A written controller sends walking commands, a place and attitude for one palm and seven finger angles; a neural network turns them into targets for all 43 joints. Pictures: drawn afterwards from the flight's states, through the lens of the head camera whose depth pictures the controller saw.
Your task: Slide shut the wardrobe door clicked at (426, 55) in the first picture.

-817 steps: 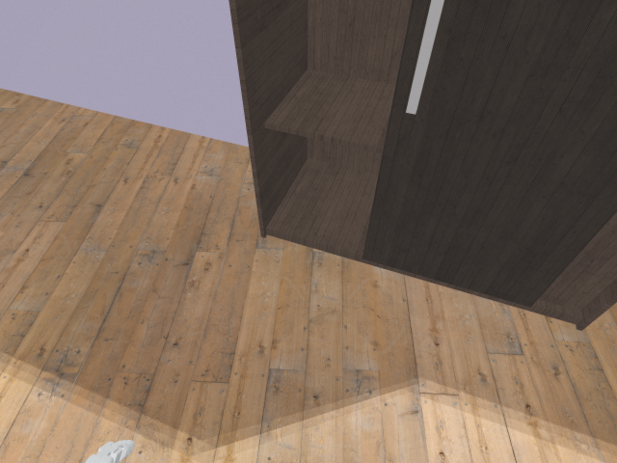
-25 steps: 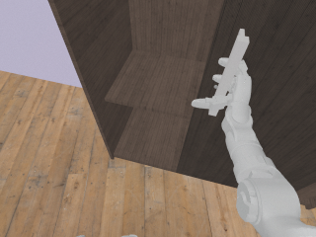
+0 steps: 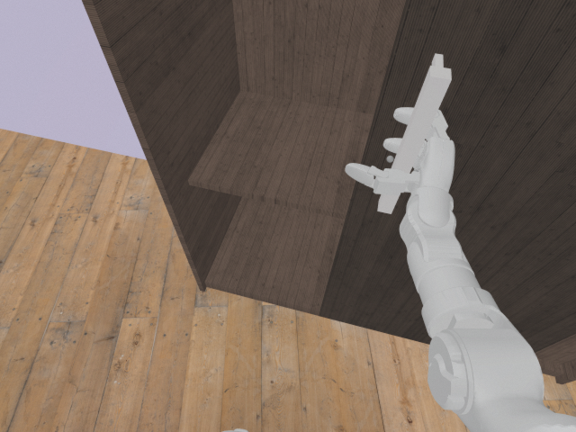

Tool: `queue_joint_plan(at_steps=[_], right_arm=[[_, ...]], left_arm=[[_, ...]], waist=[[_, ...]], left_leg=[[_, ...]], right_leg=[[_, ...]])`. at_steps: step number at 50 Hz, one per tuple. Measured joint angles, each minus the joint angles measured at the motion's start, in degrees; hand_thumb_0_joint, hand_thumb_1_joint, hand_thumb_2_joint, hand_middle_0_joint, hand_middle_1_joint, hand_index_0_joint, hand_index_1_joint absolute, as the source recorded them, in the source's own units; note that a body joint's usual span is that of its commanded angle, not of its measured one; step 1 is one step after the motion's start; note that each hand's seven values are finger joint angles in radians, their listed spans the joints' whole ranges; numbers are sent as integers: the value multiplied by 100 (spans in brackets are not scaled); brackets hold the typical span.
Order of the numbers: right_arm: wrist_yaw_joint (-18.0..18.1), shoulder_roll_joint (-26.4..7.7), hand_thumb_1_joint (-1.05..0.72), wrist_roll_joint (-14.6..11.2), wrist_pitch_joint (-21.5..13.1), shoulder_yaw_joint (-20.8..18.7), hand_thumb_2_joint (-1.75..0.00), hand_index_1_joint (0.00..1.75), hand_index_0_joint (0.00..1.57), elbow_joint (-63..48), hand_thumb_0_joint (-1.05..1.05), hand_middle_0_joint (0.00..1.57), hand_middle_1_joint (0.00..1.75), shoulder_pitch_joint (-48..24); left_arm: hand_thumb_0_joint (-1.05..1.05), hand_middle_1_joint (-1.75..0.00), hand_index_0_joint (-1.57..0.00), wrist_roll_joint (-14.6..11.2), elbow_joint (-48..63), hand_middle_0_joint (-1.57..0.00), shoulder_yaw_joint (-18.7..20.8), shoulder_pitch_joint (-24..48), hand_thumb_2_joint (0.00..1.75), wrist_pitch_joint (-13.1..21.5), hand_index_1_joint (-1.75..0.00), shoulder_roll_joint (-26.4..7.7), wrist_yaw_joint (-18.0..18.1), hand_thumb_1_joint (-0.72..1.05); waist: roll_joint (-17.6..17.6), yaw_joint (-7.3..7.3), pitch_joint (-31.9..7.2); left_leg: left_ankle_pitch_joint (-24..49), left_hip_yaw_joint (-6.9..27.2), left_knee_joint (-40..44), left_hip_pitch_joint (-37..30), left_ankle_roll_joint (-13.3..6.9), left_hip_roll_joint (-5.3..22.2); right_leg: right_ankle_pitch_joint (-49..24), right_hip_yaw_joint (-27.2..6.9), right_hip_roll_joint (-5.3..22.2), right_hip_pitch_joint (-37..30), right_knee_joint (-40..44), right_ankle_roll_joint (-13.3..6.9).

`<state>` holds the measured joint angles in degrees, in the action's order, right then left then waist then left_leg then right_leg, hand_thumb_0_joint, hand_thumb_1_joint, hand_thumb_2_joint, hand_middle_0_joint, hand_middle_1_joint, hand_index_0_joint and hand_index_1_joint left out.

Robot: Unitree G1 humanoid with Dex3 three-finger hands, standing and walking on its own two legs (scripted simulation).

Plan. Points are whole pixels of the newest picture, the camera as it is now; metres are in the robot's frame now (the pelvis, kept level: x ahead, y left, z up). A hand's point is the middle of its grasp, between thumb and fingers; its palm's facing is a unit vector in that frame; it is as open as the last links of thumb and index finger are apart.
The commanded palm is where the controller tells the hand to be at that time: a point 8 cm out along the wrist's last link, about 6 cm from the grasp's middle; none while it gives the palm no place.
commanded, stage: grip the handle and tug to test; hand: right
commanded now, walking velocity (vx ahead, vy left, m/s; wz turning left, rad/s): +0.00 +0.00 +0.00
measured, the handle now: (407, 144) +0.52 -0.10 +0.12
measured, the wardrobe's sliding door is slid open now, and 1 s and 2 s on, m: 0.43 0.43 0.41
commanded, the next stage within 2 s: tug the door sideways, standing still in 1.12 s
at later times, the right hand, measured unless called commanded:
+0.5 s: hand (390, 159) +0.47 -0.07 +0.13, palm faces +0.12 +0.99 -0.01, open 5.8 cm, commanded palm +0.43 -0.11 +0.13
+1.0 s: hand (391, 159) +0.47 -0.07 +0.13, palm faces +0.10 +0.99 +0.00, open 5.8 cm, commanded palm +0.41 -0.11 +0.13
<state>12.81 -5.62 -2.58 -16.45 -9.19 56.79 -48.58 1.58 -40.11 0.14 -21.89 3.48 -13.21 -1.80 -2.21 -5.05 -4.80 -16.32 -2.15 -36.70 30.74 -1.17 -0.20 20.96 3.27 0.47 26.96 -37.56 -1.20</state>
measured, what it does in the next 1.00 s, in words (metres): stands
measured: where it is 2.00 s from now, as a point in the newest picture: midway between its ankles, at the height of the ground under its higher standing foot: outside the picture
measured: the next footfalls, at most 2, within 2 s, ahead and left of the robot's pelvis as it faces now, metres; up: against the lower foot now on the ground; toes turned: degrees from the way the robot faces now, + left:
none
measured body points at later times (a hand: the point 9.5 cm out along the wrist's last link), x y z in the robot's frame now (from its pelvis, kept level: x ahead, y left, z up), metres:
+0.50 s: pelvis +0.01 +0.01 +0.00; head +0.06 +0.02 +0.45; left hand +0.07 +0.25 -0.13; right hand +0.46 -0.12 +0.13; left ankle +0.01 +0.11 -0.72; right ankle -0.03 -0.10 -0.72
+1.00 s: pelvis +0.02 +0.01 +0.01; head +0.07 +0.03 +0.45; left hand +0.09 +0.25 -0.12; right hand +0.46 -0.12 +0.13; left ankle +0.01 +0.11 -0.72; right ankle -0.03 -0.10 -0.72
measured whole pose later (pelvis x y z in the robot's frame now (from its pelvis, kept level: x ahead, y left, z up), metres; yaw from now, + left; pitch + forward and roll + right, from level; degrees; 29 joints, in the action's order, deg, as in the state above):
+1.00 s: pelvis +0.02 +0.01 +0.01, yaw +1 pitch +10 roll +0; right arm 10.9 -4.6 -4.0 -8.3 -7.9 39.3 -37.3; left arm 0.5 -37.6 0.7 -20.3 3.1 -13.0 -1.7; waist -2.7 -3.5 -5.1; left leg -16.6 -1.6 -33.0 26.1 -1.8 -1.5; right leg 20.9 3.7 1.4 21.6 -33.0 -0.4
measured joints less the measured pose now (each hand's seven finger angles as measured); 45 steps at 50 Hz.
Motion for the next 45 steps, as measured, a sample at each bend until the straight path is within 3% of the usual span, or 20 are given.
queue_joint_plan(at_steps=[20, 45], right_arm=[[-39, 25, -71, -72, 247, 133, -81, 137, 37, -392, 1, 41, 137, 221], [-205, 80, -72, -127, 643, 67, -77, 140, 35, -1360, 2, 37, 140, 886]], left_arm=[[0, -30, -20, -36, 27, -20, 26, 96, 89, 27, -30, -11, 19, 91], [1, -30, -20, -91, 185, -20, 35, 165, 89, -2, -30, 3, 31, 91]], waist=[[-30, 109, 26], [-53, 153, -9]], left_leg=[[-27, -55, 90, -158, -47, -31], [-20, 22, 306, -398, -75, -116]], right_leg=[[-6, -59, 28, -153, 113, 50], [-8, 16, 93, -453, 380, 85]])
